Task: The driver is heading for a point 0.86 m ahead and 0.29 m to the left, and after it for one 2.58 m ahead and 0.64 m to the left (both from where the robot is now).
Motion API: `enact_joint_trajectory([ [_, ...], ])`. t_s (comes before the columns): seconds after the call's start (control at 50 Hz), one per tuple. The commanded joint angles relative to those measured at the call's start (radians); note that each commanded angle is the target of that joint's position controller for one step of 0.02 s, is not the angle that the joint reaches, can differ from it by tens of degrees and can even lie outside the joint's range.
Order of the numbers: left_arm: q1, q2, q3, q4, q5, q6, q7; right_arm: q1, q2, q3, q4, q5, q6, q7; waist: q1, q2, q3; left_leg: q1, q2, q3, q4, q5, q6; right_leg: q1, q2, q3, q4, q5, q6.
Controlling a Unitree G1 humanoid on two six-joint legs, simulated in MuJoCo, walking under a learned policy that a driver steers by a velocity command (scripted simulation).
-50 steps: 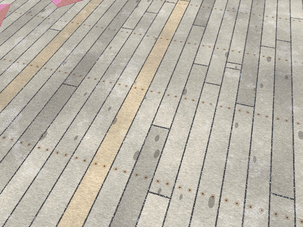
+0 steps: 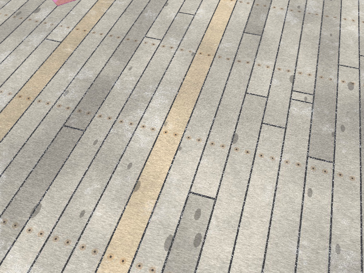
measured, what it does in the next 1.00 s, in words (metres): walks ahead: left foot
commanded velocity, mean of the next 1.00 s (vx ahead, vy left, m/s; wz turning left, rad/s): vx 0.33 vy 0.00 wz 0.20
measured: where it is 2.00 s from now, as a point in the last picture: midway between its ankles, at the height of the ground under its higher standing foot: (173, 270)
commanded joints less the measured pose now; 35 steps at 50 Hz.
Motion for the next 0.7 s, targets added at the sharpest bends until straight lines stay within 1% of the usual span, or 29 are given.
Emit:
enact_joint_trajectory([
  [0.02, 0.140, 0.052, 0.009, 0.023, -0.007, -0.016, 0.001, -0.031, -0.089, -0.028, -0.082, -0.017, -0.007, 0.007, 0.023, 0.009, -0.028, -0.363, 0.097, -0.063, 0.106, 0.122, 0.011, 0.264, -0.343, 0.477, -0.392, -0.071, -0.133],
  [0.04, 0.158, 0.026, -0.002, 0.041, -0.007, -0.023, 0.007, 0.000, -0.061, -0.024, -0.077, -0.028, 0.007, 0.013, -0.007, -0.008, -0.027, -0.306, 0.110, -0.060, 0.062, 0.123, -0.003, 0.206, -0.309, 0.405, -0.403, 0.001, -0.111],
  [0.06, 0.187, 0.024, -0.006, 0.055, -0.006, -0.032, 0.011, 0.007, -0.043, -0.023, -0.076, -0.030, 0.018, 0.018, -0.018, -0.017, -0.026, -0.285, 0.113, -0.053, 0.030, 0.121, -0.014, 0.186, -0.294, 0.365, -0.407, 0.063, -0.104],
  [0.08, 0.215, 0.038, -0.005, 0.065, -0.007, -0.039, 0.014, -0.005, -0.038, -0.023, -0.083, -0.032, 0.027, 0.021, -0.024, -0.024, -0.020, -0.294, 0.115, -0.040, 0.003, 0.125, -0.023, 0.180, -0.282, 0.332, -0.412, 0.120, -0.102],
  [0.12, 0.255, 0.073, -0.003, 0.076, -0.007, -0.044, 0.015, -0.083, -0.051, -0.026, -0.116, -0.032, 0.041, 0.027, -0.024, -0.041, 0.005, -0.357, 0.130, -0.017, -0.064, 0.177, -0.040, 0.180, -0.267, 0.281, -0.434, 0.152, -0.097],
  [0.14, 0.275, 0.080, -0.003, 0.077, -0.007, -0.044, 0.015, -0.137, -0.060, -0.027, -0.136, -0.032, 0.044, 0.030, -0.015, -0.045, 0.018, -0.395, 0.138, -0.006, -0.106, 0.216, -0.048, 0.191, -0.260, 0.266, -0.447, 0.162, -0.093],
  [0.18, 0.314, 0.078, -0.008, 0.080, -0.009, -0.042, 0.013, -0.241, -0.071, -0.026, -0.172, -0.025, 0.046, 0.033, 0.009, -0.050, 0.036, -0.449, 0.144, 0.015, -0.211, 0.293, -0.062, 0.225, -0.244, 0.236, -0.455, 0.221, -0.080],
  [0.24, 0.372, 0.075, -0.015, 0.087, -0.010, -0.041, 0.013, -0.365, -0.061, -0.018, -0.212, -0.014, 0.044, 0.037, 0.044, -0.063, 0.039, -0.437, 0.120, 0.051, -0.386, 0.382, -0.072, 0.275, -0.224, 0.192, -0.443, 0.330, -0.051],
  [0.3, 0.432, 0.080, -0.017, 0.104, -0.008, -0.041, 0.019, -0.451, -0.061, -0.013, -0.238, -0.009, 0.040, 0.037, 0.075, -0.077, 0.038, -0.437, 0.093, 0.075, -0.493, 0.408, -0.060, 0.374, -0.237, 0.178, -0.420, 0.403, -0.047],
  [0.34, 0.456, 0.085, -0.017, 0.114, 0.000, -0.038, 0.024, -0.497, -0.070, -0.014, -0.257, -0.010, 0.035, 0.036, 0.086, -0.080, 0.044, -0.451, 0.081, 0.079, -0.540, 0.377, -0.044, 0.453, -0.262, 0.180, -0.391, 0.454, -0.059],
  [0.38, 0.449, 0.097, -0.014, 0.119, 0.006, -0.036, 0.030, -0.505, -0.082, -0.018, -0.270, -0.010, 0.027, 0.034, 0.072, -0.083, 0.045, -0.428, 0.065, 0.081, -0.582, 0.312, -0.018, 0.511, -0.287, 0.176, -0.345, 0.551, -0.062],
  [0.4, 0.429, 0.105, -0.012, 0.117, 0.008, -0.035, 0.033, -0.475, -0.089, -0.022, -0.265, -0.011, 0.023, 0.031, 0.049, -0.088, 0.031, -0.368, 0.045, 0.090, -0.607, 0.271, 0.000, 0.518, -0.291, 0.163, -0.298, 0.666, -0.053],
  [0.42, 0.412, 0.117, -0.008, 0.115, 0.008, -0.035, 0.035, -0.411, -0.101, -0.030, -0.247, -0.012, 0.018, 0.025, 0.018, -0.097, -0.003, -0.273, 0.013, 0.102, -0.624, 0.230, 0.018, 0.518, -0.290, 0.151, -0.221, 0.805, -0.041],
  [0.44, 0.398, 0.126, -0.006, 0.115, 0.007, -0.032, 0.035, -0.285, -0.119, -0.042, -0.206, -0.014, 0.011, 0.017, -0.035, -0.092, -0.066, -0.133, -0.020, 0.112, -0.666, 0.228, 0.040, 0.507, -0.275, 0.136, -0.081, 0.880, -0.029],
  [0.46, 0.378, 0.122, -0.008, 0.107, 0.000, -0.029, 0.032, -0.108, -0.150, -0.058, -0.148, -0.026, 0.002, 0.007, -0.108, -0.068, -0.157, 0.103, 0.004, 0.085, -0.711, 0.274, 0.069, 0.398, -0.239, 0.107, 0.119, 0.776, -0.009],
  [0.48, 0.390, 0.071, -0.022, 0.072, -0.026, -0.032, 0.027, 0.058, -0.236, -0.082, -0.116, -0.054, -0.005, -0.004, -0.147, 0.043, -0.289, 0.385, 0.243, -0.189, -0.711, 0.278, 0.141, 0.144, -0.165, 0.050, 0.443, 0.420, 0.029],
  [0.5, 0.504, 0.026, -0.022, 0.078, -0.050, -0.029, 0.022, 0.062, -0.289, -0.094, -0.111, -0.047, 0.004, 0.005, -0.085, 0.205, -0.380, 0.539, 0.475, -0.627, -0.806, 0.512, 0.293, -0.131, 0.020, 0.063, 0.771, -0.368, 0.065],
  [0.52, 0.419, 0.092, -0.002, 0.070, -0.022, -0.023, 0.027, -0.025, -0.250, -0.086, -0.119, -0.004, 0.012, 0.013, -0.054, 0.064, -0.302, 0.443, 0.413, -0.568, -0.823, 0.610, 0.270, -0.186, -0.045, 0.177, 0.813, -0.299, 0.058],
  [0.54, 0.332, 0.075, -0.004, 0.040, -0.012, -0.029, 0.027, -0.123, -0.189, -0.067, -0.132, 0.004, 0.009, 0.015, -0.025, 0.043, -0.170, 0.303, 0.376, -0.410, -0.828, 0.758, 0.242, -0.207, -0.081, 0.171, 0.774, -0.223, 0.067],
  [0.56, 0.291, 0.063, -0.004, 0.032, -0.002, -0.030, 0.027, -0.162, -0.138, -0.052, -0.133, 0.002, 0.004, 0.017, -0.003, 0.002, -0.111, 0.206, 0.321, -0.314, -0.845, 0.869, 0.209, -0.183, -0.108, 0.167, 0.718, -0.186, 0.074],
  [0.58, 0.276, 0.065, 0.001, 0.023, 0.012, -0.020, 0.026, -0.169, -0.108, -0.043, -0.128, 0.005, 0.002, 0.012, 0.019, 0.007, -0.086, 0.143, 0.275, -0.249, -0.858, 0.927, 0.181, -0.154, -0.122, 0.165, 0.670, -0.169, 0.086],
  [0.6, 0.281, 0.054, 0.001, 0.014, 0.017, -0.005, 0.023, -0.175, -0.095, -0.036, -0.124, 0.006, 0.001, 0.007, 0.043, 0.025, -0.087, 0.093, 0.242, -0.204, -0.869, 0.960, 0.165, -0.115, -0.125, 0.163, 0.628, -0.161, 0.099],
  [0.62, 0.273, 0.047, 0.003, 0.001, 0.016, 0.007, 0.023, -0.161, -0.109, -0.037, -0.122, 0.004, -0.002, 0.005, 0.053, 0.028, -0.094, 0.071, 0.230, -0.187, -0.865, 1.021, 0.159, -0.094, -0.116, 0.159, 0.597, -0.156, 0.110],
  [0.64, 0.270, 0.039, 0.002, -0.009, 0.014, 0.018, 0.023, -0.152, -0.137, -0.042, -0.123, 0.002, -0.004, 0.004, 0.065, 0.025, -0.109, 0.057, 0.222, -0.174, -0.859, 1.077, 0.164, -0.088, -0.106, 0.153, 0.571, -0.151, 0.122],
  [0.66, 0.262, 0.036, 0.002, -0.018, 0.011, 0.028, 0.025, -0.147, -0.165, -0.048, -0.128, -0.001, -0.002, 0.003, 0.073, 0.025, -0.117, 0.037, 0.214, -0.162, -0.856, 1.099, 0.168, -0.087, -0.100, 0.147, 0.544, -0.139, 0.134],
  [0.68, 0.242, 0.040, 0.001, -0.030, 0.011, 0.036, 0.027, -0.140, -0.183, -0.052, -0.134, -0.004, 0.002, 0.003, 0.073, 0.029, -0.124, 0.024, 0.206, -0.156, -0.855, 1.094, 0.168, -0.093, -0.097, 0.143, 0.515, -0.122, 0.143],
  [0.7, 0.214, 0.046, 0.002, -0.044, 0.010, 0.043, 0.030, -0.129, -0.188, -0.053, -0.138, -0.006, 0.007, 0.002, 0.067, 0.037, -0.125, 0.016, 0.198, -0.157, -0.853, 1.075, 0.164, -0.105, -0.096, 0.139, 0.484, -0.101, 0.149],
])
Keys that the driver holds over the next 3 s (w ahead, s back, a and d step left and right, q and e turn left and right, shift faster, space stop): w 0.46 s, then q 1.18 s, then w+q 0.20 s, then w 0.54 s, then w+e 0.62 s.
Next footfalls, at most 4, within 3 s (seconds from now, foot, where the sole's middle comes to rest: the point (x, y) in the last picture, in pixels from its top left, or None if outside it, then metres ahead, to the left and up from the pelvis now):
0.46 left None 0.44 0.11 -0.76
1.04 right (204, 251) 0.53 -0.06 -0.76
1.54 left None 0.38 0.12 -0.76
2.10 right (168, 228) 0.62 0.07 -0.76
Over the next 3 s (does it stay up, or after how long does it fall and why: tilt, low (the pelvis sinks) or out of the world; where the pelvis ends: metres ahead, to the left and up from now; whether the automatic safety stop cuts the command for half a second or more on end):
stays up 0.78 0.41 0.02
